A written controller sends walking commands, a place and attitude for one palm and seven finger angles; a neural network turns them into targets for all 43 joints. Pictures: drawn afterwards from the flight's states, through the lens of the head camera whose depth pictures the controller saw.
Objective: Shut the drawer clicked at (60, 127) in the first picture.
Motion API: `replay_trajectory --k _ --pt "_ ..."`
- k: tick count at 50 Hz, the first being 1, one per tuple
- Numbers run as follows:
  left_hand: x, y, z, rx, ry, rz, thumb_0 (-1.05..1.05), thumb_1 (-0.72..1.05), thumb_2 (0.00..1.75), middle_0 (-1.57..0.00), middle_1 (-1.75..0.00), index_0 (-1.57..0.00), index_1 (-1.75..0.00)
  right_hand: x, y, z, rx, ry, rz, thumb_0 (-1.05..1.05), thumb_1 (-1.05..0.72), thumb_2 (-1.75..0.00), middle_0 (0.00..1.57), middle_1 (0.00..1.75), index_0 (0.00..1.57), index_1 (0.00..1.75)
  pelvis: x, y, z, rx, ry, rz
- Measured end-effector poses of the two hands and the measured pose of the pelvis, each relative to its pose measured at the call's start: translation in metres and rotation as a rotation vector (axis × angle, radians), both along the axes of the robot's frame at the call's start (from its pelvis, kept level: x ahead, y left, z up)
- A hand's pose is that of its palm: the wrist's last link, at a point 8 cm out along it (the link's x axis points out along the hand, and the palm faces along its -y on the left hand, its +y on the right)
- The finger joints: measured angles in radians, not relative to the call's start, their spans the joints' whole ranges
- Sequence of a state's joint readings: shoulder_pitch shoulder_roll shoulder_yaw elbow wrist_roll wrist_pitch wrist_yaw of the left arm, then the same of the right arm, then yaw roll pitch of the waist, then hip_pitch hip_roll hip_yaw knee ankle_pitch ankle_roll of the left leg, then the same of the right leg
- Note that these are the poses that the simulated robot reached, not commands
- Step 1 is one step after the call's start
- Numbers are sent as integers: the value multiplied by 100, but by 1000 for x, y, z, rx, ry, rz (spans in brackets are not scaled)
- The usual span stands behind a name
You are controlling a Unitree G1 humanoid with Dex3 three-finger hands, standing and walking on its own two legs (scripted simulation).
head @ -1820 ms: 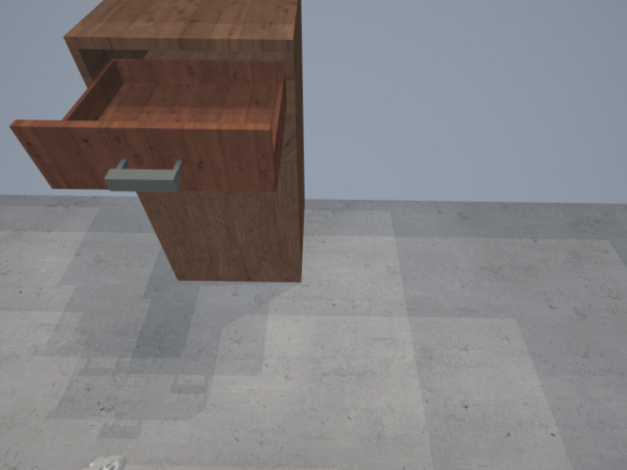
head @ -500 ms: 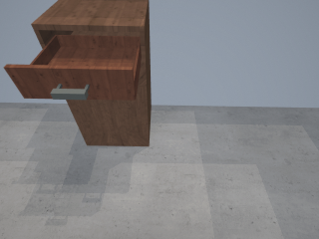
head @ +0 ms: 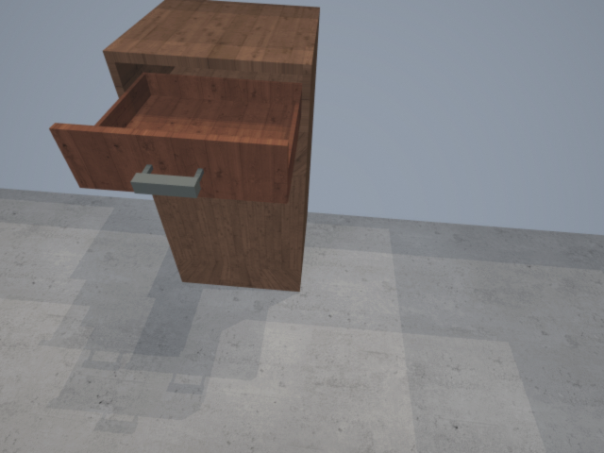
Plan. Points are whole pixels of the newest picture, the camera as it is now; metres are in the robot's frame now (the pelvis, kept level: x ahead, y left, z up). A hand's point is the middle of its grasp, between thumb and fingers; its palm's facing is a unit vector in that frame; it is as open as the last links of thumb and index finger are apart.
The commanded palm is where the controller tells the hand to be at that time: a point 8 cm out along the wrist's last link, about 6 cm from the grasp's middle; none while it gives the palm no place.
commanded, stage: take the last steps up to it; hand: left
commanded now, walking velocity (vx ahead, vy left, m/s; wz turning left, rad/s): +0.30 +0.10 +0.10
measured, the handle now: (170, 178) +0.56 +0.29 +0.04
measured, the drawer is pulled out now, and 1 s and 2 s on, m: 0.29 0.29 0.29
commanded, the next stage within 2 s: come to a stop and stand still in 0.48 s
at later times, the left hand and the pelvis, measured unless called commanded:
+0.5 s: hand (166, 409) +0.22 +0.24 -0.17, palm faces +0.01 -0.98 -0.19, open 7.3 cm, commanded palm none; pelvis +0.15 +0.07 -0.01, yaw +0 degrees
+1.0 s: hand (147, 376) +0.28 +0.30 -0.19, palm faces +0.10 -0.97 -0.22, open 7.3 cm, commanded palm none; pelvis +0.22 +0.10 -0.02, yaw +2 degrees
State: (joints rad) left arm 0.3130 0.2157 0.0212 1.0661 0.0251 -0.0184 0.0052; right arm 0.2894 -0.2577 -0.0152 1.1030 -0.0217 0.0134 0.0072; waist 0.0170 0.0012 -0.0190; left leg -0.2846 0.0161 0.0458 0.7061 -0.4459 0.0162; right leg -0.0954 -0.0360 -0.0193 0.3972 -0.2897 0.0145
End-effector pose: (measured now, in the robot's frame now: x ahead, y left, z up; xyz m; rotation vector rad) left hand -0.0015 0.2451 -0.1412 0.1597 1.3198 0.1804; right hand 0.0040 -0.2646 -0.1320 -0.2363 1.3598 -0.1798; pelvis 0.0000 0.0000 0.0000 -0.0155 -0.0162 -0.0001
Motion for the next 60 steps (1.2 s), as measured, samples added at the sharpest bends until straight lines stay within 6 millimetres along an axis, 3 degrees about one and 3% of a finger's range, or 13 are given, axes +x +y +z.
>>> replay_trajectory --k 5,9,16,21,29,32,36,39,43,46,50,55,60 --pt "-22 20 -19 -41 129 50 0 90 90 -20 -30 -20 -30 15 37 -7 -1 -16 -9 1 -91 -90 20 30 20 30 25 31 -12 6 -8 9" --pt "-5 35 -14 -47 188 32 1 91 90 -20 -30 -20 -30 11 71 -6 22 5 -67 1 -91 -90 20 30 20 30 47 47 -7 18 -2 -15" --pt "82 43 -5 -57 69 7 1 91 90 -20 -30 -20 -30 3 130 -4 114 132 -123 1 -91 -90 20 30 20 30 88 63 2 28 9 -9" --pt "154 49 -2 -33 -9 -13 1 94 90 -20 -30 -20 -30 14 154 -7 161 195 -156 1 -91 -90 21 30 20 30 122 66 0 31 2 0" --pt "279 32 -4 -25 -157 -74 1 93 90 -20 -30 -20 -30 60 150 -24 176 263 -185 1 -91 -90 21 30 20 30 191 59 -15 19 -12 7" --pt "307 24 -8 -23 -222 -52 0 92 90 -20 -30 -20 -30 92 134 -34 162 264 -167 1 -91 -90 21 30 20 30 214 53 -24 13 -20 28" --pt "308 23 -5 -13 -200 -7 0 92 90 -20 -30 -20 -30 160 110 -36 108 169 -120 1 -91 -90 21 30 20 30 229 54 -18 6 -27 41" --pt "304 38 -1 23 -160 14 -2 94 90 -20 -30 -20 -30 217 99 -32 80 57 -85 1 -91 -90 20 30 20 30 231 57 -14 10 -16 46" --pt "293 59 -2 34 -108 15 -1 94 90 -20 -30 -20 -30 278 98 -23 57 -84 -31 1 -91 -90 20 30 19 30 229 68 -12 18 -11 38" --pt "283 76 -6 31 -85 22 -1 93 90 -20 -30 -20 -30 308 107 -15 41 -163 2 0 -91 -90 20 30 19 30 227 81 -13 18 -12 32" --pt "270 101 -20 10 -67 48 0 92 90 -20 -30 -20 -30 321 126 -9 16 -229 33 0 -91 -90 20 30 19 30 225 101 -20 5 -20 31" --pt "247 115 -15 -5 -21 68 0 91 90 -20 -30 -20 -30 304 151 5 19 -191 60 0 -91 -90 20 30 20 30 220 110 -7 0 -13 25" --pt "214 116 -8 -16 65 60 0 91 90 -20 -30 -20 -30 285 152 12 9 -175 17 0 -93 -90 21 30 20 30 215 113 2 -3 10 2"
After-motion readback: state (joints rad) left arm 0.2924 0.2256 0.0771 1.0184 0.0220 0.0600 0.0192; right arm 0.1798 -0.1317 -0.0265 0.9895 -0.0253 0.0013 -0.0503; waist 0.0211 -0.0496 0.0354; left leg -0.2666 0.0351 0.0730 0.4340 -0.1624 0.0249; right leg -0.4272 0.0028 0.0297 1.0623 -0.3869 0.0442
